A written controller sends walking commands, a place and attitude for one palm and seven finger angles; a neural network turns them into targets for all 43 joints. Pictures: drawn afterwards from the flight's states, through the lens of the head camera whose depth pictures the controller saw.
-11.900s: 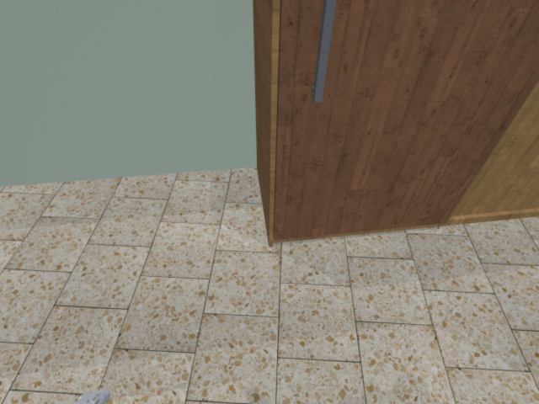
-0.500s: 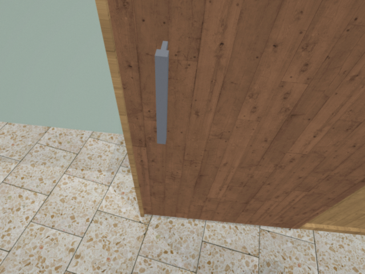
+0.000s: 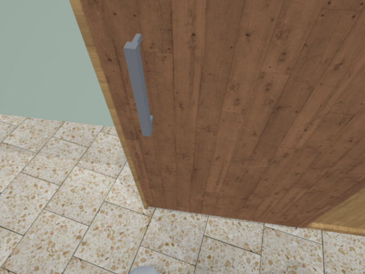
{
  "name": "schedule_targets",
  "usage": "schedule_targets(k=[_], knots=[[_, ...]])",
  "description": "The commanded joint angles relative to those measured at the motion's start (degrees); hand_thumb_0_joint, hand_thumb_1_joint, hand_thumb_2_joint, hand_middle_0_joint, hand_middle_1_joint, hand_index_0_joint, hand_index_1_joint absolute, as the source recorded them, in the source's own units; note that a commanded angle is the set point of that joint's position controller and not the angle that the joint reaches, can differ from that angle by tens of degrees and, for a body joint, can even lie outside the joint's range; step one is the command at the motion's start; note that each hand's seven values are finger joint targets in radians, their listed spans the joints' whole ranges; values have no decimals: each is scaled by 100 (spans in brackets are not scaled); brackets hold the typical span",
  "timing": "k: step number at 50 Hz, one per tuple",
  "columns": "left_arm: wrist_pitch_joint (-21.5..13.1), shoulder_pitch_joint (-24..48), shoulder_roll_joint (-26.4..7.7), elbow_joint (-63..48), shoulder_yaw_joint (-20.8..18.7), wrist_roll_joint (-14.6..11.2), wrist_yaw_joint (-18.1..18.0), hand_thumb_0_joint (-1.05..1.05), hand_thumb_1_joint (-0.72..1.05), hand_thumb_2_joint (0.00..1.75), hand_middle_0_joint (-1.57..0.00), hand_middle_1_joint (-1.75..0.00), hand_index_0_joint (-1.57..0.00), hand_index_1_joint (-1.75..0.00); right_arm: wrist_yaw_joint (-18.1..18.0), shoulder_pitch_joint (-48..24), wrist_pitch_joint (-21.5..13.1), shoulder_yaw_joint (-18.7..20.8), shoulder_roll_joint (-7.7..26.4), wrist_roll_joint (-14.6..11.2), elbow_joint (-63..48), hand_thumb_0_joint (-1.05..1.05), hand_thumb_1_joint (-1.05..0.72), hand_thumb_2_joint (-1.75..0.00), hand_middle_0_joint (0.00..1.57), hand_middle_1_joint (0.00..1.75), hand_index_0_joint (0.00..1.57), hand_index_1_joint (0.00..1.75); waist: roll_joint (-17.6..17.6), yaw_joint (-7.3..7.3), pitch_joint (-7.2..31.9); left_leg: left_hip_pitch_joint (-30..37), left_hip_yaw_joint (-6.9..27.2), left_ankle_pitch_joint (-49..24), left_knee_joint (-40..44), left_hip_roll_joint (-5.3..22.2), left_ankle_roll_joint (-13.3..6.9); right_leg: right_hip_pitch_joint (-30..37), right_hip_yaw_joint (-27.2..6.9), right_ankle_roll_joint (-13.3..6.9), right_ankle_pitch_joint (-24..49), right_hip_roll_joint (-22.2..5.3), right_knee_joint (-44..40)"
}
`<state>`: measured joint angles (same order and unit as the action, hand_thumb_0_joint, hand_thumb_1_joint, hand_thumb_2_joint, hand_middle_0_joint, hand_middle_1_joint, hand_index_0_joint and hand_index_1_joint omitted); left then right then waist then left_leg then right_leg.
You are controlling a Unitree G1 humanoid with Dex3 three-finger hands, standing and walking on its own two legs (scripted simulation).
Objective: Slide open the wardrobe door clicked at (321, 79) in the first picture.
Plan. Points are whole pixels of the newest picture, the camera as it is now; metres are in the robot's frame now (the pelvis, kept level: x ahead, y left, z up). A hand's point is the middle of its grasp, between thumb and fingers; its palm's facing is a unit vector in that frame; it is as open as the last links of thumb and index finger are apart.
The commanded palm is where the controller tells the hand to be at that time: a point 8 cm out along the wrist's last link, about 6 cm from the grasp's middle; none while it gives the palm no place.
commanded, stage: come to a stop and stand still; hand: left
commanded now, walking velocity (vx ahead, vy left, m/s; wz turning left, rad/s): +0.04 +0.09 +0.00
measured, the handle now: (143, 91) +0.48 +0.13 +0.13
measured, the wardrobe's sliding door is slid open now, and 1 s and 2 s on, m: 0.00 0.00 0.00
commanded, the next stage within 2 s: look again from close up in 0.86 s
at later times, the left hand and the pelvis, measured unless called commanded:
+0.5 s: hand out of the picture -0.04 +0.21 -0.17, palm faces +0.05 -0.98 -0.19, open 7.3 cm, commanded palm none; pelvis -0.04 +0.04 +0.00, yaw -1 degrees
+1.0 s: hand out of the picture -0.08 +0.17 -0.18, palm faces +0.04 -0.99 -0.14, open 7.3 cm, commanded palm none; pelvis -0.06 +0.03 +0.00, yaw +0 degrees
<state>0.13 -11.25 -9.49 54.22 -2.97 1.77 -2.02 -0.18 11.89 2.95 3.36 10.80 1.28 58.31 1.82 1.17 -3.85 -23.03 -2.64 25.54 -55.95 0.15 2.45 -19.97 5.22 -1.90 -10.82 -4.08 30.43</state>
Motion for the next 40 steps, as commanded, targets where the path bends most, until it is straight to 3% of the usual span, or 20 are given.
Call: schedule_targets(k=[1,3,5,6,7,8,9,10,11,13,15,19,21,22,23,24,26,29,31,40], knots=[[-32,-634,-1232,-102,-279,61,-69,0,90,90,-20,-30,-20,-30,18,195,-134,-35,92,-41,-356,0,-90,-90,20,30,20,30,630,230,663,35,11,74,924,52,-37,792,-1691,-933,713,-1565,-1268],[2,-519,-1248,-112,-278,57,-50,0,90,90,-20,-30,-20,-30,13,391,-170,-43,121,-55,-347,0,-90,-90,20,30,20,30,783,133,694,429,-38,-73,1495,22,-101,574,-1668,-864,180,-1479,-1311],[58,-305,-1163,-109,-255,26,-37,0,90,90,-20,-30,-20,-30,-8,794,-216,-68,60,-66,-208,0,-90,-90,20,30,20,30,774,-93,688,1289,-174,-645,2557,-52,-146,43,-1364,-582,-512,-1181,-1161],[93,-228,-1059,-128,-227,-10,-27,0,90,90,-20,-30,-20,-30,-30,1065,-247,-78,119,-75,-108,0,-90,-90,20,30,20,30,535,-226,657,1861,-233,-999,3161,-32,-166,-373,-1126,-359,-942,-945,-947],[138,-228,-806,-168,-146,-45,-11,0,90,90,-20,-30,-20,-30,-64,1186,-282,-47,334,-63,-94,0,-90,-90,20,30,20,30,-276,-290,589,2090,237,-808,3724,424,-259,-726,-748,-99,-1314,-534,-345],[177,-229,-450,-250,-81,-81,27,0,90,90,-20,-30,-20,-30,-95,1036,-282,20,742,1,-219,0,-90,-90,20,30,20,30,-1721,-262,253,1524,1663,-389,4411,1493,-631,-1112,-176,234,-1709,66,619],[196,-120,-452,-249,-73,-53,19,0,90,90,-20,-30,-20,-30,-120,686,-239,24,856,19,-392,0,-90,-90,20,30,20,30,-1782,-220,-126,526,1968,-302,4761,1884,-1062,-892,-268,258,-1843,160,1407],[201,-203,-488,-146,-75,-11,36,0,90,90,-20,-30,-20,-30,-135,277,-264,-37,659,31,-455,0,-90,-90,20,30,20,30,-1574,-48,-234,123,1680,-413,4777,1753,-1216,-593,-488,199,-1579,45,1839],[216,-336,-467,27,-89,26,57,0,90,90,-20,-30,-20,-30,-163,101,-301,-86,516,21,-434,0,-90,-90,20,30,20,30,-1333,55,-165,91,1320,-683,4659,1435,-1113,-438,-575,201,-1249,74,2133],[187,-678,-336,239,-53,9,81,0,90,90,-20,-30,-20,-30,-176,41,-324,-127,482,0,-434,0,-90,-90,20,30,20,30,-1023,133,-89,367,863,-1299,4370,1153,-1035,-437,-496,224,-979,151,2401],[147,-736,-266,326,-14,9,76,0,90,90,-20,-30,-20,-30,-189,188,-347,-126,407,-10,-330,0,-90,-90,20,30,20,30,-820,92,-85,721,721,-1966,4231,1098,-1088,-468,-412,280,-999,137,2122],[70,-640,-162,336,85,-40,27,0,90,90,-20,-30,-20,-30,-211,666,-370,-113,489,16,-74,0,-90,-90,20,30,20,30,-771,-93,166,1299,1056,-2620,3961,1328,-1238,28,-354,306,-1343,68,617],[-16,-946,-201,510,94,-53,10,0,90,90,-20,-30,-20,-30,-206,695,-394,-135,458,-30,10,0,-90,-90,20,30,20,30,-428,53,349,1138,889,-2728,3533,1104,-993,864,-389,301,-322,62,-692],[-76,-1092,-330,613,104,-47,-13,0,90,90,-20,-30,-20,-30,-185,713,-424,-156,338,-79,43,0,-90,-90,20,30,20,30,-58,59,498,919,689,-2330,3317,840,-729,1301,-761,226,240,-156,-1006],[-125,-1105,-464,662,120,-52,-31,0,90,90,-20,-30,-20,-30,-169,680,-433,-188,206,-124,39,0,-90,-90,20,30,20,30,327,-20,467,794,401,-1787,3194,547,-499,1313,-1225,41,645,-592,-1083],[-138,-1028,-571,672,137,-74,-23,0,90,90,-20,-30,-20,-30,-152,715,-433,-214,137,-110,46,0,-90,-90,20,30,20,30,473,-108,403,873,261,-1535,3270,380,-387,1152,-1291,-149,968,-856,-1042],[-174,-862,-451,708,157,-104,-21,0,90,90,-20,-30,-20,-30,-148,765,-367,-234,90,-64,231,0,-90,-90,20,30,20,30,856,-160,309,1203,215,-1561,3257,374,-314,756,-1172,-212,694,-651,-1043],[-126,-801,-314,738,214,-126,-17,0,90,90,-20,-30,-20,-30,-147,858,-372,-270,78,-55,435,0,-90,-90,20,30,20,30,152,-142,-58,1343,359,-1623,3570,520,-367,338,-977,-84,-336,-351,-1153],[-106,-867,-281,783,220,-120,-26,0,90,90,-20,-30,-20,-30,-153,905,-382,-291,40,-58,506,0,-90,-90,20,30,20,30,-113,-105,-192,1114,412,-1485,3685,545,-387,489,-933,-44,-408,-259,-1168],[-103,-1044,-208,893,225,-124,-21,0,90,90,-20,-30,-20,-30,-179,1074,-378,-303,-84,-57,642,0,-90,-90,20,30,20,30,-196,-75,-210,938,416,-1129,3777,561,-363,600,-869,-41,-556,-203,-1255]])
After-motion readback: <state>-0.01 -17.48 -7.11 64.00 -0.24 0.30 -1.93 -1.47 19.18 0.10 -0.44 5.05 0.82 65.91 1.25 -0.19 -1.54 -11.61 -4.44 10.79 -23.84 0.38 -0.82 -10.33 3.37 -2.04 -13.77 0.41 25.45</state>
